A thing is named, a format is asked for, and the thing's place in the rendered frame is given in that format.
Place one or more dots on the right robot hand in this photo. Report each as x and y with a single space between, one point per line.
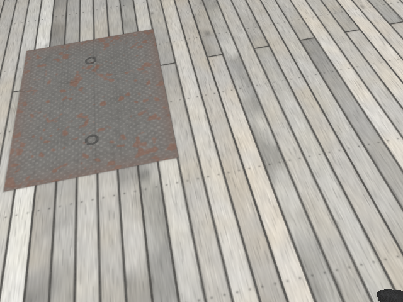
389 295

